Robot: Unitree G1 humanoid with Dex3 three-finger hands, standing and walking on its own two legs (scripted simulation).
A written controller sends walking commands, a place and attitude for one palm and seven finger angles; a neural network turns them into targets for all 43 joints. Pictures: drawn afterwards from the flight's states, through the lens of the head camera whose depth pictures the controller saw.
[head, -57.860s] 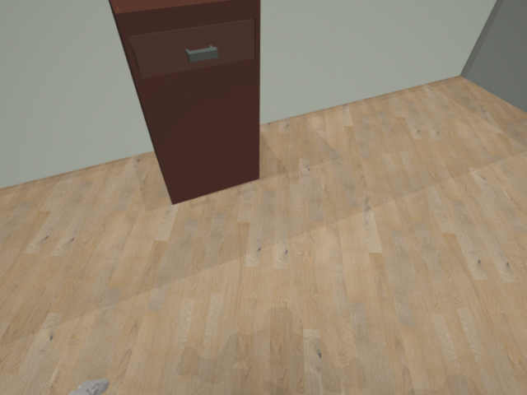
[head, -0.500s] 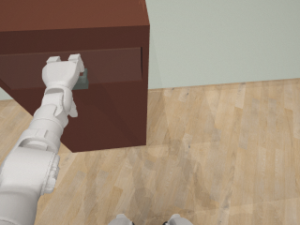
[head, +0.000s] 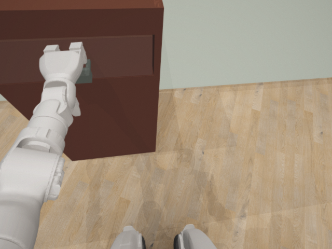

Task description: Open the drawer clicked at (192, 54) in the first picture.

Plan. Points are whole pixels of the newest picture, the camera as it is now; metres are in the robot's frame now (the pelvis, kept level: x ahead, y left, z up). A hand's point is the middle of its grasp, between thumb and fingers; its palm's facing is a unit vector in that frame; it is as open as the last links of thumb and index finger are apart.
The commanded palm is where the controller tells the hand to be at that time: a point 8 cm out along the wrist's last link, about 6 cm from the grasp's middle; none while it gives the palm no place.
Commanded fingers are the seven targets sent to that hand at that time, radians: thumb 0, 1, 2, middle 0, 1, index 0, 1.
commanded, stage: lower the fingers behind the handle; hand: left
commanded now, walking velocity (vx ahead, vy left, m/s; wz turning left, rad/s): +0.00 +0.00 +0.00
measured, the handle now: (70, 69) +0.57 +0.22 +0.04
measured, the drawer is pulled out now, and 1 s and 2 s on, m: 0.00 0.00 0.00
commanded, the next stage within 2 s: lift the fingers back up to retry in 0.20 s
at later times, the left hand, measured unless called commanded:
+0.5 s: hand (70, 80) +0.52 +0.21 +0.05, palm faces -0.05 -0.02 -1.00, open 13.9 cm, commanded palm +0.52 +0.20 +0.10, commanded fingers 0.00 -0.50 0.30 -0.30 -1.20 -0.30 -1.20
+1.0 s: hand (65, 70) +0.52 +0.21 +0.08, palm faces -0.05 -0.05 -1.00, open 13.3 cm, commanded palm +0.52 +0.20 +0.16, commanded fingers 0.00 -0.50 0.30 -0.30 -1.20 -0.30 -1.20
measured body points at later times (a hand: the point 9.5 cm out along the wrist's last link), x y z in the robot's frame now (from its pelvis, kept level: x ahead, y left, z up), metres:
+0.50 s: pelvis -0.01 +0.00 +0.00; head +0.11 +0.01 +0.43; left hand +0.52 +0.21 +0.10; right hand -0.03 -0.27 -0.12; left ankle +0.03 +0.08 -0.68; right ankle +0.02 -0.12 -0.68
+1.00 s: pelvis +0.04 +0.00 +0.03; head +0.13 -0.01 +0.47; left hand +0.52 +0.21 +0.13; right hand +0.06 -0.28 -0.10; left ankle +0.03 +0.08 -0.68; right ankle +0.02 -0.12 -0.68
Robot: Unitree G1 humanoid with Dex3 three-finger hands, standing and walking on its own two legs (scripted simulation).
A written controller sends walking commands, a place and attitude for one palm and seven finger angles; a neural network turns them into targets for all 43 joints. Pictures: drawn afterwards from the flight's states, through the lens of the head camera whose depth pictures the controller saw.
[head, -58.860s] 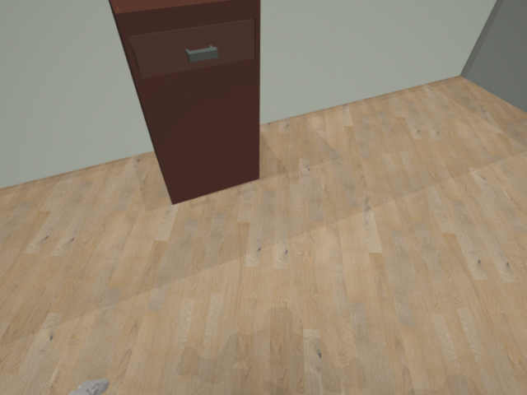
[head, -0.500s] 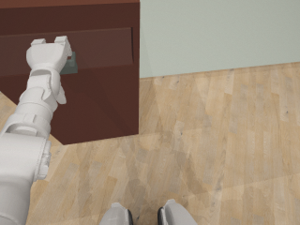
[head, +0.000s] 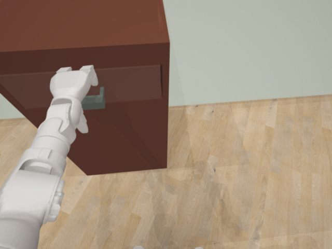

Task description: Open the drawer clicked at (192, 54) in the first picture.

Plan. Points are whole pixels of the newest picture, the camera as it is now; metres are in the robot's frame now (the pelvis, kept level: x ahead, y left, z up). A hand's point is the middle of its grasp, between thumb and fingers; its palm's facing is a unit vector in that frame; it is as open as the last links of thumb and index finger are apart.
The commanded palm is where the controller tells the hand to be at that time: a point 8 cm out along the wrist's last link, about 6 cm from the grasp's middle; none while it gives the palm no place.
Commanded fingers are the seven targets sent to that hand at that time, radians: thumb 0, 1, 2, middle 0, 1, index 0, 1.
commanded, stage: lift the fingers back up to retry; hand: left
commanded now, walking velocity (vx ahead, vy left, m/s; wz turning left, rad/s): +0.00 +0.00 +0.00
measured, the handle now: (86, 96) +0.53 +0.21 +0.01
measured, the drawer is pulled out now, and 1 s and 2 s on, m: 0.00 0.00 0.00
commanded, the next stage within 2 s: re-aim the fingers above the handle in 0.08 s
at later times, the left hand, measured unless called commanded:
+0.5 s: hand (81, 97) +0.48 +0.20 +0.06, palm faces -0.07 -0.05 -1.00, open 13.5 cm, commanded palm +0.48 +0.20 +0.13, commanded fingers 0.00 -0.50 0.30 -0.30 -1.20 -0.30 -1.20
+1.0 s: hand (80, 96) +0.48 +0.20 +0.06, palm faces -0.06 -0.03 -1.00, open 13.6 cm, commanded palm +0.48 +0.20 +0.13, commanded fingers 0.00 -0.50 0.30 -0.30 -1.20 -0.30 -1.20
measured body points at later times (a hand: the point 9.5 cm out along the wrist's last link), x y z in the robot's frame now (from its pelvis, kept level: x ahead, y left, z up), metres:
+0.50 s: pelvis +0.01 -0.02 +0.00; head +0.09 -0.03 +0.45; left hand +0.48 +0.20 +0.11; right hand +0.04 -0.29 -0.13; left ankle -0.01 +0.09 -0.71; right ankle -0.03 -0.12 -0.71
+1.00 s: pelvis +0.00 -0.01 +0.00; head +0.08 -0.02 +0.45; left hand +0.48 +0.20 +0.12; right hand +0.01 -0.28 -0.13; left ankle -0.01 +0.09 -0.71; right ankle -0.03 -0.12 -0.71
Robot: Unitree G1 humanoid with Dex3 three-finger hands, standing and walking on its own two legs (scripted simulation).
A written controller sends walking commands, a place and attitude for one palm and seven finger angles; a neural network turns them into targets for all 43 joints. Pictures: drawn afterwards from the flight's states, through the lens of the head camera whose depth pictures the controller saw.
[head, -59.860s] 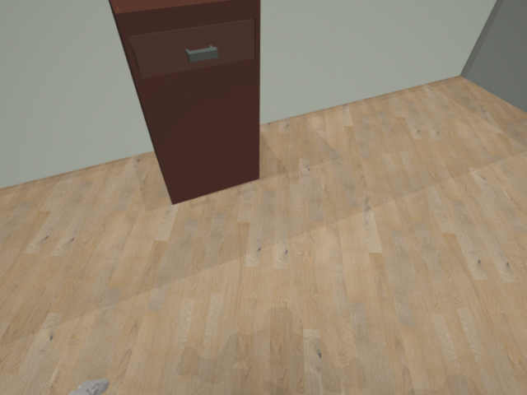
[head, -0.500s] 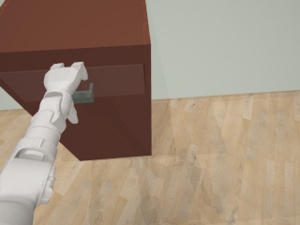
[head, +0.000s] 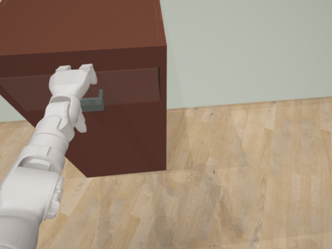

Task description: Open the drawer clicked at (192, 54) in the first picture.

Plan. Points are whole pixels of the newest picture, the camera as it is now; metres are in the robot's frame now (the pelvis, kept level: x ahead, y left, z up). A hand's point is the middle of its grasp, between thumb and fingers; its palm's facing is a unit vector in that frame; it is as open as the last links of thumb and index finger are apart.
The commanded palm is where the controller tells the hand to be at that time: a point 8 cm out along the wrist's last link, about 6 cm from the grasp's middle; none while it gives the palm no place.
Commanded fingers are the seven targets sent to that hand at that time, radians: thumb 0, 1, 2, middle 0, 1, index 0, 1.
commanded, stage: re-aim the fingers above the handle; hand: left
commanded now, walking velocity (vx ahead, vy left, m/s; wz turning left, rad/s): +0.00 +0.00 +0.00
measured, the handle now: (85, 99) +0.53 +0.22 +0.00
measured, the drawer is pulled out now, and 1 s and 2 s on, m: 0.00 0.00 0.00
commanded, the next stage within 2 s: lower the fingers behind the handle in 1.20 s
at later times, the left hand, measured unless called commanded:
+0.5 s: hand (82, 96) +0.49 +0.20 +0.06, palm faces -0.06 -0.04 -1.00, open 13.6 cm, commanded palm +0.48 +0.20 +0.13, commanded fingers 0.00 -0.50 0.30 -0.30 -1.20 -0.30 -1.20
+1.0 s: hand (79, 96) +0.48 +0.21 +0.07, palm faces -0.06 -0.04 -1.00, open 13.7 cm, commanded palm +0.47 +0.20 +0.12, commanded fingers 0.00 -0.50 0.30 -0.30 -1.20 -0.30 -1.20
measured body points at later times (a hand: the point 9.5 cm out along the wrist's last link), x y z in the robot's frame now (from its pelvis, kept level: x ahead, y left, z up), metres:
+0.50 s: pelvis -0.01 +0.00 +0.00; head +0.08 -0.01 +0.44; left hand +0.48 +0.20 +0.12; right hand +0.00 -0.27 -0.13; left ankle -0.01 +0.10 -0.72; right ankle -0.03 -0.11 -0.72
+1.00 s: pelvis +0.00 +0.00 +0.00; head +0.08 -0.02 +0.45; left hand +0.48 +0.21 +0.12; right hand +0.02 -0.28 -0.13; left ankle -0.01 +0.10 -0.72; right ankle -0.03 -0.11 -0.72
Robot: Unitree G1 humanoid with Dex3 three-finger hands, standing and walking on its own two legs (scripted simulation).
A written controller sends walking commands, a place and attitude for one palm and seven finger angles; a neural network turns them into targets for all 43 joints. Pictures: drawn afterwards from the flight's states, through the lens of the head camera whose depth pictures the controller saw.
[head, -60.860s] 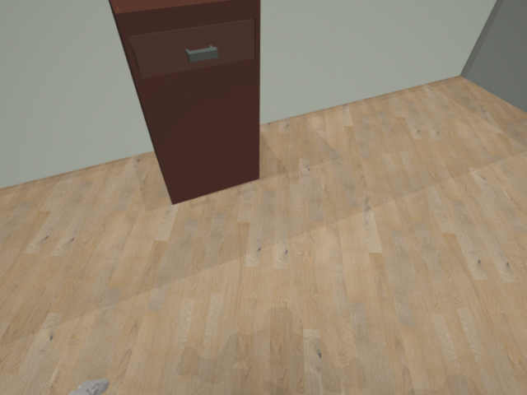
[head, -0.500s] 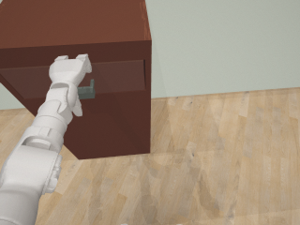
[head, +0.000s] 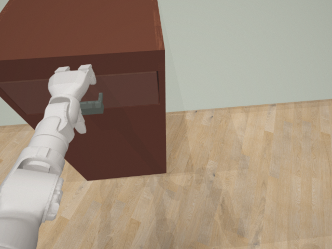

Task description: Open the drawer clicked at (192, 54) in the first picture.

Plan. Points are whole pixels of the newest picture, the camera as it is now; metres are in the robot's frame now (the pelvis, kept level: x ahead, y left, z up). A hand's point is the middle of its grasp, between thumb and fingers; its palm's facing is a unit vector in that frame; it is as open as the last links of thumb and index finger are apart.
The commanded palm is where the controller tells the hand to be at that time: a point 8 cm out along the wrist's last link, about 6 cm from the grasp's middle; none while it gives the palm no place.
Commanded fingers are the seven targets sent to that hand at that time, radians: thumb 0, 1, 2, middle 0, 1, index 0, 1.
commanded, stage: re-aim the fingers above the handle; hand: left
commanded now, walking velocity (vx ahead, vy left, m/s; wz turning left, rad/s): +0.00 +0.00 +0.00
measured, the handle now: (85, 102) +0.53 +0.23 +0.00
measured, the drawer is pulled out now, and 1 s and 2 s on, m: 0.00 0.00 0.00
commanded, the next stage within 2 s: lower the fingers behind the handle in 0.20 s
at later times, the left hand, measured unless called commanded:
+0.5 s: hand (78, 106) +0.47 +0.22 +0.05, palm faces -0.10 -0.04 -0.99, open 13.8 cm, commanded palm +0.46 +0.22 +0.11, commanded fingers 0.00 -0.50 0.30 -0.30 -1.20 -0.30 -1.20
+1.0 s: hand (86, 113) +0.47 +0.21 +0.02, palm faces -0.10 -0.06 -0.99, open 13.8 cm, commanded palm +0.46 +0.21 +0.07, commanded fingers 0.00 -0.50 0.30 -0.30 -1.20 -0.30 -1.20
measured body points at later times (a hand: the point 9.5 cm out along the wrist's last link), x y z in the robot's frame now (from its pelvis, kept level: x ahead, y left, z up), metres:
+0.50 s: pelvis +0.00 +0.00 +0.00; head +0.08 -0.01 +0.44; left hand +0.47 +0.22 +0.10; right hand +0.04 -0.27 -0.14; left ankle -0.01 +0.10 -0.72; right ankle -0.03 -0.11 -0.72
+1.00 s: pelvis +0.00 +0.01 -0.01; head +0.09 +0.00 +0.43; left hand +0.47 +0.21 +0.07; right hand +0.00 -0.27 -0.14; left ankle -0.01 +0.10 -0.72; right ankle -0.03 -0.11 -0.72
